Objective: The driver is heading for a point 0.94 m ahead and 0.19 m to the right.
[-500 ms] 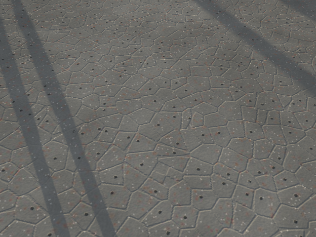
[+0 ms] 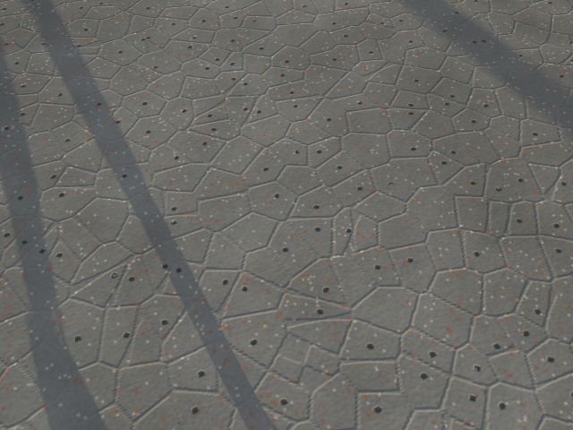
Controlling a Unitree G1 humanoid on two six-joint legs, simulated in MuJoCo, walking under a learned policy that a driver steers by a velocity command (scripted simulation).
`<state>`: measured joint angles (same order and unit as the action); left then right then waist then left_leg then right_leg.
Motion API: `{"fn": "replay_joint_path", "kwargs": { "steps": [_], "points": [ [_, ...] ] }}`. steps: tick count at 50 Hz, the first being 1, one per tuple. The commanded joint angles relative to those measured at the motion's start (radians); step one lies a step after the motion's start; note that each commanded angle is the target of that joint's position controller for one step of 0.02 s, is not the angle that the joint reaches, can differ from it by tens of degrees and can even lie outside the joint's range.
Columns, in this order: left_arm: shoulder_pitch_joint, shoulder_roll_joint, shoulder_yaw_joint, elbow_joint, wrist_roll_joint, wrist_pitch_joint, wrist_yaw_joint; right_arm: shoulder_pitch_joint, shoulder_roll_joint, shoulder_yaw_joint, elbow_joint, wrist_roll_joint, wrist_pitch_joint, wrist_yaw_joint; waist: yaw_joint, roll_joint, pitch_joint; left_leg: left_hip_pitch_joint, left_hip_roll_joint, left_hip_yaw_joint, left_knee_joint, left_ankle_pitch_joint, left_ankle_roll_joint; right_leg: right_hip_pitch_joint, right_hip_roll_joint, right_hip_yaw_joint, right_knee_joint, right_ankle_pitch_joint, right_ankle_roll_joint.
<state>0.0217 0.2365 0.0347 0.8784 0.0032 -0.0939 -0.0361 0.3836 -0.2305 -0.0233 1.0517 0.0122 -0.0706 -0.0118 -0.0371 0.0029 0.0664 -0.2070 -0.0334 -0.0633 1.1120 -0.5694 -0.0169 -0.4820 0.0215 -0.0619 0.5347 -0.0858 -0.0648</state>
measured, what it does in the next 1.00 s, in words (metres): walks ahead, turning right: left foot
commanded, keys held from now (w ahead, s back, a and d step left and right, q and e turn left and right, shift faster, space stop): no key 0.28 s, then e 0.40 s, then w+e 0.18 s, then w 0.06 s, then no key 0.08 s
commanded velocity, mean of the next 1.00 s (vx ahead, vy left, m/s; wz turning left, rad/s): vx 0.11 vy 0.00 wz -0.27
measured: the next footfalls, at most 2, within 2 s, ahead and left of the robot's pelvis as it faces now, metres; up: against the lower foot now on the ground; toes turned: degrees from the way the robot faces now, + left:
left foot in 0.28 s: +0.14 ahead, +0.14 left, +0.00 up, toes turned +1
left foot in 1.12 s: +0.36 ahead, +0.04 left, +0.00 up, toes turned -21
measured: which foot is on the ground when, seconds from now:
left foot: up 0.00-0.26, down 0.28-0.64, up 0.66-1.00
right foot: down 0.00-1.00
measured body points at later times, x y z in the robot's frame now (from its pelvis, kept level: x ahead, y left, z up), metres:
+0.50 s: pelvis +0.10 +0.01 +0.01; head +0.12 +0.01 +0.46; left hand +0.21 +0.27 -0.13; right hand +0.14 -0.27 -0.13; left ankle +0.10 +0.14 -0.72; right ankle +0.12 -0.08 -0.71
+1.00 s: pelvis +0.17 -0.04 +0.03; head +0.19 -0.07 +0.48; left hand +0.32 +0.21 -0.08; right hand +0.28 -0.35 -0.08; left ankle +0.31 +0.09 -0.69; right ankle +0.12 -0.11 -0.72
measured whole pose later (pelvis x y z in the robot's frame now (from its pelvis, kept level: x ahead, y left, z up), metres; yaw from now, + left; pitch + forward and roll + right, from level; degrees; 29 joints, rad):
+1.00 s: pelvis +0.17 -0.04 +0.03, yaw -18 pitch +3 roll +1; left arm 0.28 0.26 0.07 0.83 -0.01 -0.04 0.02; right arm 0.04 -0.28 -0.09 0.85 0.00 -0.09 -0.02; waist 0.05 0.02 -0.01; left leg -0.48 0.02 -0.07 0.59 -0.15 -0.04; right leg -0.16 0.09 0.13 0.34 -0.21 -0.08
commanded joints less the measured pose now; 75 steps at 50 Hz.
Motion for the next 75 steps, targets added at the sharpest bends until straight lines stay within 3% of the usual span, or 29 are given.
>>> {"fn": "replay_joint_path", "kwargs": {
  "steps": [1,6,11,14,15,19,22,26,29,31,32,33,34,35,36,39,44,50,54,56,57,58,59,61,64,69,71,72,75],
  "points": [
    [0.081,0.085,0.013,-0.006,-0.003,0.001,0.009,0.026,-0.100,-0.028,-0.049,0.003,0.000,-0.019,0.043,-0.005,-0.186,-0.293,0.095,-0.016,0.144,0.072,-0.015,0.368,-0.306,0.305,-0.209,0.491,-0.216],
    [0.046,0.092,0.011,0.037,0.036,-0.002,0.015,0.043,-0.023,-0.021,-0.061,-0.012,0.055,-0.048,-0.029,-0.099,-0.151,-0.059,0.120,0.020,-0.236,0.142,-0.022,0.100,-0.222,0.141,-0.286,0.407,-0.202],
    [0.046,0.121,0.015,0.049,0.005,0.037,0.040,-0.048,-0.069,-0.036,-0.073,-0.021,0.086,-0.044,-0.017,-0.100,-0.125,0.065,0.092,0.061,-0.492,0.383,-0.001,0.028,-0.201,0.178,-0.349,-0.299,-0.137],
    [0.116,0.070,-0.003,0.082,0.001,0.047,0.044,-0.080,-0.092,-0.039,-0.085,-0.040,0.080,-0.044,-0.001,-0.033,-0.030,0.073,0.147,-0.001,-0.687,0.404,0.046,0.011,-0.133,0.166,-0.293,-0.467,-0.027],
    [0.181,0.080,0.004,0.086,0.000,0.051,0.046,-0.115,-0.173,-0.058,-0.082,-0.025,0.075,-0.049,0.067,0.083,0.006,-0.003,0.157,-0.014,-0.699,0.291,0.073,0.028,-0.067,0.116,-0.265,-0.404,-0.001],
    [0.109,0.122,0.023,0.034,-0.007,0.074,0.069,-0.153,-0.140,-0.071,-0.091,-0.019,0.047,-0.057,0.044,0.132,-0.016,-0.071,0.148,-0.002,-0.738,0.229,0.056,0.104,-0.020,0.068,-0.085,-0.195,-0.010],
    [0.102,0.095,0.028,-0.003,-0.007,0.081,0.063,-0.076,-0.170,-0.092,-0.087,-0.012,0.040,-0.074,0.017,0.154,-0.089,0.064,0.272,-0.094,-0.718,0.464,0.128,0.002,-0.001,0.044,0.098,-0.092,-0.001],
    [0.097,0.084,0.042,-0.050,-0.015,0.102,0.042,-0.150,-0.188,-0.100,-0.147,-0.012,0.035,-0.095,0.009,0.175,-0.114,0.112,0.453,-0.189,-0.691,0.821,0.236,-0.103,-0.047,0.059,0.360,-0.481,0.018],
    [0.134,0.077,0.048,-0.053,-0.025,0.117,0.028,-0.250,-0.234,-0.115,-0.175,0.009,0.049,-0.094,0.051,0.136,-0.134,0.026,0.379,-0.033,-0.645,0.802,0.147,0.069,-0.039,0.002,0.188,-0.293,0.025],
    [0.200,0.097,0.068,-0.029,-0.021,0.127,0.022,-0.217,-0.205,-0.113,-0.159,0.008,0.065,-0.077,0.071,0.079,-0.152,-0.086,0.297,0.099,-0.503,0.631,0.071,0.278,0.027,-0.032,0.018,-0.084,0.002],
    [0.213,0.188,0.097,-0.047,-0.018,0.127,0.030,-0.172,-0.152,-0.101,-0.157,-0.012,0.068,-0.065,0.059,-0.146,-0.139,-0.258,0.194,0.208,-0.256,0.367,-0.020,0.399,-0.101,0.209,-0.108,0.174,-0.068],
    [0.248,0.300,0.110,-0.076,0.013,0.116,0.032,-0.262,-0.083,-0.074,-0.231,-0.039,0.063,-0.065,0.083,-0.362,-0.154,-0.499,0.024,0.154,-0.007,-0.151,-0.076,0.450,-0.377,0.656,-0.211,0.433,-0.282],
    [0.291,0.248,0.085,-0.080,0.028,0.090,0.029,-0.280,-0.106,-0.076,-0.230,-0.034,0.056,-0.057,0.100,-0.182,-0.234,-0.483,0.047,-0.014,0.171,-0.165,-0.067,0.495,-0.391,0.630,-0.155,0.631,-0.336],
    [0.274,0.262,0.093,-0.084,0.021,0.073,0.029,-0.244,-0.110,-0.076,-0.246,-0.006,0.050,-0.051,0.070,-0.177,-0.260,-0.547,0.050,-0.027,0.189,-0.073,-0.047,0.494,-0.383,0.629,-0.186,0.287,-0.345],
    [0.223,0.236,0.091,-0.094,-0.013,0.063,0.034,-0.259,-0.155,-0.089,-0.227,0.000,0.043,-0.052,0.058,-0.086,-0.189,-0.574,0.091,-0.035,0.133,0.042,-0.031,0.461,-0.302,0.568,-0.222,-0.062,-0.260],
    [0.172,0.167,0.067,-0.117,-0.028,0.065,0.058,-0.309,-0.169,-0.099,-0.232,-0.014,0.025,-0.046,0.054,-0.103,-0.106,-0.508,0.094,-0.017,-0.069,0.246,-0.020,0.356,-0.203,0.498,-0.320,-0.385,-0.175],
    [0.248,0.197,0.080,-0.105,-0.023,0.042,0.071,-0.387,-0.107,-0.080,-0.259,-0.012,-0.030,-0.016,0.081,-0.095,-0.097,-0.440,0.056,-0.013,-0.416,0.386,-0.024,0.423,-0.188,0.445,-0.334,-0.207,-0.176],
    [0.275,0.188,0.077,-0.087,-0.013,0.048,0.061,-0.438,-0.110,-0.065,-0.286,-0.009,-0.044,0.002,0.104,-0.118,-0.070,-0.288,0.040,0.023,-0.559,0.438,-0.021,0.354,-0.179,0.397,-0.274,0.079,-0.162],
    [0.244,0.162,0.065,-0.090,-0.019,0.064,0.063,-0.375,-0.131,-0.065,-0.277,-0.017,-0.051,0.010,0.052,-0.111,-0.118,-0.134,0.028,0.039,-0.674,0.499,0.027,0.377,-0.169,0.404,-0.160,0.270,-0.119],
    [0.248,0.126,0.051,-0.095,-0.005,0.060,0.065,-0.307,-0.183,-0.074,-0.265,-0.043,-0.052,0.004,0.023,-0.048,-0.172,0.085,0.127,-0.038,-0.730,0.814,0.077,0.315,-0.100,0.367,-0.058,0.242,-0.050],
    [0.303,0.108,0.045,-0.096,0.012,0.052,0.065,-0.266,-0.238,-0.083,-0.268,-0.052,-0.044,0.001,0.046,0.060,-0.233,0.262,0.234,-0.128,-0.655,1.073,0.149,0.190,-0.017,0.304,0.054,0.044,-0.007],
    [0.353,0.090,0.039,-0.086,0.002,0.051,0.071,-0.223,-0.207,-0.077,-0.247,-0.047,-0.025,-0.002,0.038,0.194,-0.283,0.337,0.341,-0.247,-0.658,1.130,0.276,0.095,0.037,0.238,0.194,-0.260,0.046],
    [0.329,0.124,0.043,-0.090,-0.005,0.062,0.071,-0.212,-0.132,-0.055,-0.238,-0.025,-0.013,0.000,0.024,0.216,-0.266,0.303,0.405,-0.341,-0.713,1.026,0.323,0.033,0.025,0.212,0.308,-0.569,0.086],
    [0.280,0.163,0.061,-0.092,-0.016,0.095,0.075,-0.250,-0.134,-0.046,-0.240,-0.016,-0.003,0.009,0.028,0.126,-0.180,0.204,0.370,-0.326,-0.759,0.762,0.286,-0.037,-0.019,0.192,0.461,-0.577,0.127],
    [0.294,0.106,0.052,-0.070,-0.009,0.122,0.076,-0.369,-0.145,-0.045,-0.249,-0.029,0.009,0.012,0.080,0.126,-0.122,-0.004,0.273,-0.181,-0.818,0.638,0.222,0.107,-0.063,0.148,0.307,-0.431,0.143],
    [0.278,0.079,0.045,-0.038,0.003,0.114,0.066,-0.334,-0.127,-0.032,-0.207,-0.013,0.025,0.010,0.091,0.113,-0.154,-0.072,0.177,-0.056,-0.762,0.533,0.160,0.385,-0.022,0.070,-0.099,-0.049,0.105],
    [0.236,0.166,0.057,-0.067,0.012,0.118,0.072,-0.277,-0.103,-0.021,-0.188,-0.030,0.016,0.021,0.040,-0.009,-0.132,-0.125,0.106,-0.006,-0.715,0.295,0.059,0.419,-0.135,0.189,-0.106,0.103,0.050],
    [0.206,0.177,0.060,-0.049,0.000,0.118,0.070,-0.247,-0.085,-0.020,-0.182,-0.031,0.018,0.021,-0.001,-0.114,-0.105,-0.068,0.053,0.051,-0.716,0.270,0.028,0.308,-0.129,0.189,-0.098,-0.064,0.010],
    [0.192,0.126,0.048,-0.038,0.007,0.096,0.064,-0.282,-0.111,-0.026,-0.164,-0.019,0.026,0.006,0.034,-0.071,-0.050,-0.036,0.058,0.052,-0.657,0.406,0.021,0.255,-0.088,0.166,-0.108,-0.074,0.037]
  ]
}}
Keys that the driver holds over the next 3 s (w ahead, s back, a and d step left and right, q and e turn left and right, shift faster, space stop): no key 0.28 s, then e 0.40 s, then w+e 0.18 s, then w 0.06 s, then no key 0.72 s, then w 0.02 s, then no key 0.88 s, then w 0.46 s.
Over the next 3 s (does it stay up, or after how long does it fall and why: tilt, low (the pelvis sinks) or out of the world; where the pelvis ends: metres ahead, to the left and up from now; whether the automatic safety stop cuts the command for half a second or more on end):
stays up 0.38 -0.07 0.02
